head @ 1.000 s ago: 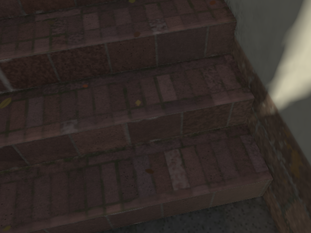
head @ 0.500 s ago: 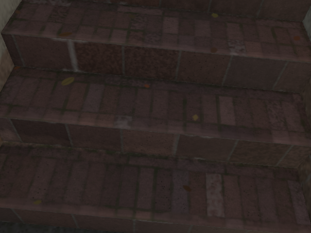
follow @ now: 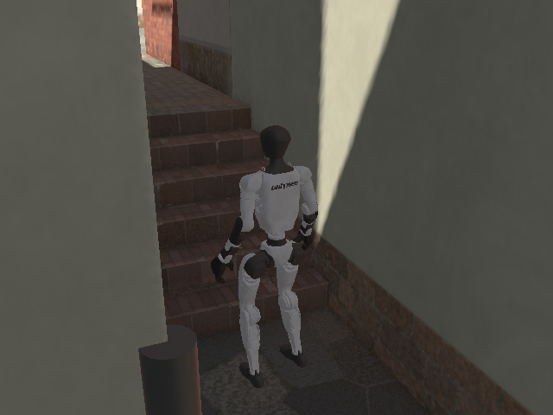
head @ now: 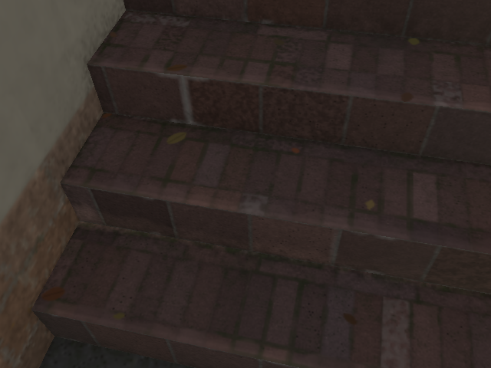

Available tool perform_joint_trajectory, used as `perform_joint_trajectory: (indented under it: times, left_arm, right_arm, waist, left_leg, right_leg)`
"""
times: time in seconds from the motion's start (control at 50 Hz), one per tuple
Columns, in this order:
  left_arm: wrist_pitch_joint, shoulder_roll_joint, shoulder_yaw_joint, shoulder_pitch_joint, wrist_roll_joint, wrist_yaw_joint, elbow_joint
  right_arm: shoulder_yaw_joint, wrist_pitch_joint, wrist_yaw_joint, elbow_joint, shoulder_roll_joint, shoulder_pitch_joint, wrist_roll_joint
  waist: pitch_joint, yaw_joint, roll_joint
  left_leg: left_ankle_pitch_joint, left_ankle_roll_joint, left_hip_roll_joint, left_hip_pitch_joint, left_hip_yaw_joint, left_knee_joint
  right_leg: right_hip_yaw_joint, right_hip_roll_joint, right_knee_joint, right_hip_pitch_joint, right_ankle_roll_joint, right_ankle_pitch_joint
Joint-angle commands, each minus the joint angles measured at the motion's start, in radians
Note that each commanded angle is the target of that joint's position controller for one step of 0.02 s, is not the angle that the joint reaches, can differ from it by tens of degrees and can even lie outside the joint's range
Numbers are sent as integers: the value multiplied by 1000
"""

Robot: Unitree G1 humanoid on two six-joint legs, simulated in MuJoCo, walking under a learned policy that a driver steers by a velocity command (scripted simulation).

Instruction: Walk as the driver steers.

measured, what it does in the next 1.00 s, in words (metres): walks ahead: left foot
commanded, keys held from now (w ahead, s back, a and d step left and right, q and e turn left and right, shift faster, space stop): no key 0.02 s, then w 0.98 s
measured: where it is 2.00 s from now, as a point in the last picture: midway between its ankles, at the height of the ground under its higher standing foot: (265, 239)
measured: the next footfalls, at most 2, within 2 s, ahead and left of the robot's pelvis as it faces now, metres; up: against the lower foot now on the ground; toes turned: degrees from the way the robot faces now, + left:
left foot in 0.58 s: +0.21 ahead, +0.10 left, +0.00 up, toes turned +1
right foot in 1.04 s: +0.32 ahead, -0.06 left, +0.00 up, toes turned -3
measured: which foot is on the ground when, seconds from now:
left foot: down 0.00-0.34, up 0.36-0.56, down 0.58-1.00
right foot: down 0.00-0.60, up 0.62-1.00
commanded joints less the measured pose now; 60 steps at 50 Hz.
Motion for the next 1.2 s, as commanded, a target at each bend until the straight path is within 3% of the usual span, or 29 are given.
perform_joint_trajectory:
  times: [0.02,0.04,0.06,0.12,0.26,0.3,0.36,0.42,0.52,0.56,0.58,0.6,0.62,0.64,0.66,0.7,0.78,0.84,0.9,0.92,1.0,1.04,1.06,1.08,1.1,1.12,1.14,1.18,1.2]
  left_arm:
    - [-34,165,29,17,12,-15,-33]
    - [-27,154,26,-13,8,-8,-27]
    - [8,101,20,24,-11,-5,14]
    - [31,99,15,1,1,7,16]
    - [-15,78,12,37,12,-5,35]
    - [-33,87,14,99,12,-3,61]
    - [-41,205,54,223,-5,8,106]
    - [-35,164,53,298,16,7,134]
    - [-44,131,47,151,-10,7,102]
    - [-48,118,40,90,-28,5,82]
    - [-53,105,31,72,-28,5,69]
    - [-48,71,16,69,-16,6,27]
    - [-32,71,19,155,-8,10,32]
    - [-16,99,27,178,13,12,64]
    - [-18,73,19,165,19,1,68]
    - [-26,60,20,128,25,-19,66]
    - [-11,43,21,127,33,-26,68]
    - [10,4,10,98,31,-18,54]
    - [16,-2,-1,6,36,-15,9]
    - [22,-19,-3,48,33,-4,15]
    - [7,25,15,207,9,41,37]
    - [-18,5,20,417,9,47,118]
    - [-19,92,35,456,13,45,143]
    - [-31,69,18,383,23,27,137]
    - [-18,121,38,323,11,27,103]
    - [-9,49,25,242,3,17,90]
    - [-11,0,7,232,5,9,98]
    - [-27,-12,-6,305,11,3,141]
    - [-38,-9,-5,378,16,-3,176]
  right_arm:
    - [-32,-6,2,-23,-146,10,10]
    - [-18,-10,9,-4,-101,20,0]
    - [-10,-22,19,24,-96,47,-55]
    - [-23,-31,23,59,-146,27,-39]
    - [-39,-47,33,97,-151,79,-28]
    - [-34,-63,37,82,-126,28,-26]
    - [-19,-92,43,50,-71,-29,-35]
    - [-11,-101,46,23,-75,-114,-45]
    - [16,-101,66,30,-21,-60,-40]
    - [5,-94,56,90,-37,88,-46]
    - [-10,-99,42,120,-82,194,-55]
    - [-27,-103,29,129,-180,302,-55]
    - [-49,-94,35,168,-272,361,-35]
    - [-37,-91,43,146,-206,270,-33]
    - [-17,-93,52,115,-125,174,-32]
    - [6,-108,48,89,-62,88,-35]
    - [16,-134,40,140,-65,179,-27]
    - [25,-128,28,167,-50,235,-35]
    - [38,-116,23,149,-35,198,-40]
    - [39,-120,21,157,-45,207,-38]
    - [28,-125,18,128,-96,156,-21]
    - [21,-114,25,90,-77,32,6]
    - [44,-123,35,51,33,16,-3]
    - [61,-110,25,92,124,195,-25]
    - [51,-98,26,98,84,275,-37]
    - [37,-94,29,71,22,184,-60]
    - [36,-88,36,39,30,104,-68]
    - [63,-62,58,-46,98,3,-65]
    - [78,-47,48,-72,150,-33,-55]
  waist:
    - [-162,5,-38]
    - [-153,-4,-43]
    - [-116,-14,13]
    - [-10,5,91]
    - [60,6,99]
    - [59,35,46]
    - [17,54,-266]
    - [32,78,-212]
    - [-8,-19,-209]
    - [-68,-101,-130]
    - [-127,-154,-56]
    - [-169,-177,166]
    - [-190,-136,301]
    - [-114,-76,147]
    - [-44,-46,69]
    - [18,-6,20]
    - [-67,12,14]
    - [-67,12,73]
    - [5,16,39]
    - [-14,39,90]
    - [-117,107,60]
    - [-98,204,-3]
    - [-73,160,-288]
    - [-47,3,-143]
    - [-100,-18,-217]
    - [19,-37,-116]
    - [86,-31,-69]
    - [114,-31,-43]
    - [83,-8,-72]
  left_leg:
    - [294,79,48,114,-24,-6]
    - [185,79,36,87,-23,-42]
    - [98,74,75,60,-71,-112]
    - [-186,104,74,2,-138,-209]
    - [-305,192,139,21,-220,-245]
    - [-131,167,86,-5,-140,-161]
    - [29,89,-58,-202,74,160]
    - [-250,82,-13,-467,90,324]
    - [-39,85,-15,-191,146,153]
    - [118,91,-65,142,168,16]
    - [124,102,-4,303,93,-16]
    - [60,126,210,369,-190,-160]
    - [19,217,345,374,-462,-263]
    - [-112,249,334,281,-432,-247]
    - [-154,246,283,206,-361,-256]
    - [24,223,222,96,-224,-309]
    - [600,256,207,118,-62,-215]
    - [537,281,195,71,-24,-210]
    - [472,266,175,-35,9,-229]
    - [603,281,202,-16,-20,-194]
    - [1192,267,197,116,23,117]
    - [936,207,86,-8,68,505]
    - [-37,132,-97,-351,122,934]
    - [-129,145,-112,-496,-63,1159]
    - [-145,132,-108,-532,-30,1244]
    - [-149,123,-62,-656,21,1370]
    - [-138,129,-54,-771,24,1457]
    - [-99,130,-49,-916,9,1581]
    - [-157,144,-78,-1010,49,1806]
  right_leg:
    - [17,-38,-82,47,-10,184]
    - [-10,-20,-67,55,9,83]
    - [34,-36,-96,49,-6,71]
    - [-17,-4,-38,3,-17,-23]
    - [-63,4,38,-82,-81,-123]
    - [-31,-2,-39,-4,-94,-94]
    - [271,-168,-226,237,-161,33]
    - [351,-309,-226,412,-240,364]
    - [147,-201,-241,169,-165,350]
    - [65,-141,-114,0,-124,473]
    - [24,-95,40,-96,-97,425]
    - [-46,-3,290,-211,-63,84]
    - [-38,81,496,-343,-74,-324]
    - [26,4,635,-372,-102,-297]
    - [24,-28,698,-400,-112,-206]
    - [6,-77,678,-378,-97,-74]
    - [-65,-48,782,-377,-48,-36]
    - [-112,-34,785,-366,-37,-51]
    - [-120,-35,595,-296,-48,-35]
    - [-124,-21,615,-264,-76,-89]
    - [-121,36,248,-56,-148,-32]
    - [-141,52,-175,170,-150,273]
    - [217,-228,-167,346,-206,703]
    - [298,-297,-48,313,-217,1059]
    - [385,-370,-149,233,-335,522]
    - [378,-333,-237,143,-347,49]
    - [352,-291,-269,82,-322,-198]
    - [241,-242,-252,23,-252,-140]
    - [234,-248,-246,38,-264,-117]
